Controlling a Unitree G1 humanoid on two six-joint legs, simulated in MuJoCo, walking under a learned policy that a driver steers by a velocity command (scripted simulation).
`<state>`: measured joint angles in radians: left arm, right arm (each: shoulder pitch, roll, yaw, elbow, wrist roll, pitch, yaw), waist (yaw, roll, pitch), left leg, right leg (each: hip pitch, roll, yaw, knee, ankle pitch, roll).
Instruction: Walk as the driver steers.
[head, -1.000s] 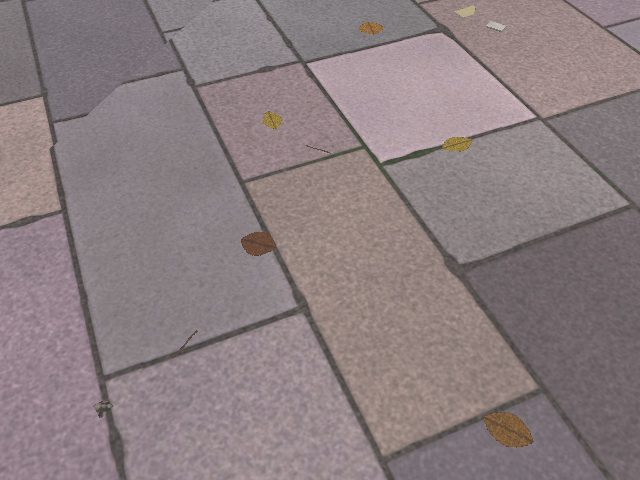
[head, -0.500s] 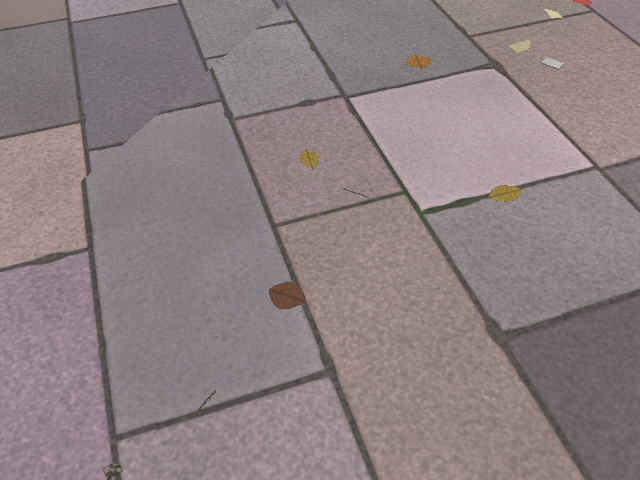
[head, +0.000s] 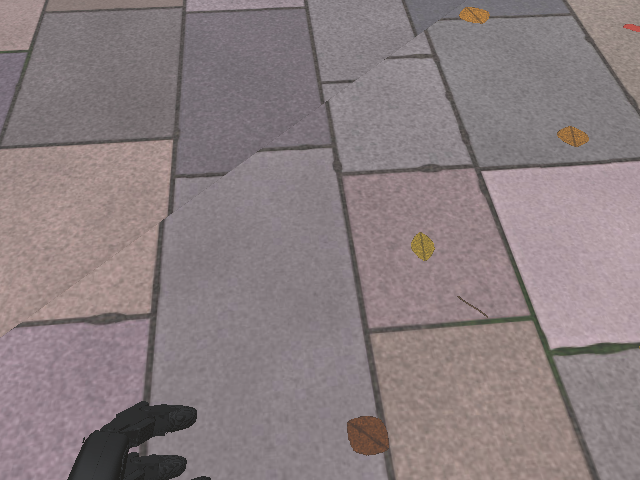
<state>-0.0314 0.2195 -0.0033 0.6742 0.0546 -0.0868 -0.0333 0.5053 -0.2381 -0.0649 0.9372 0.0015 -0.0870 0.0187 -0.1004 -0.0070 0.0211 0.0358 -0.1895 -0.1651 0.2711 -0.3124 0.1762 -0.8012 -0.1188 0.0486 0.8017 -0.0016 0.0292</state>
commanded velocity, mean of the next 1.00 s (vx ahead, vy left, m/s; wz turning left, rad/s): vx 0.96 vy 0.00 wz -0.11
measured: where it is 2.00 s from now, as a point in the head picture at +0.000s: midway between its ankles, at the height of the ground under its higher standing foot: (269, 206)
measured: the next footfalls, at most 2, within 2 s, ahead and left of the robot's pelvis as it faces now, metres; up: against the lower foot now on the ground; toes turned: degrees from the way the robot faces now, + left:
right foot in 0.14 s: +0.36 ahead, -0.12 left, +0.00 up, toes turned +9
left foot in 0.58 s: +0.71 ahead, +0.18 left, +0.00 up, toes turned +7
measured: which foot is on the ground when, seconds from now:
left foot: down 0.00-0.12, up 0.14-0.56, down 0.58-0.98, up 1.00-1.00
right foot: up 0.00-0.12, down 0.14-0.56, up 0.58-0.98, down 1.00-1.00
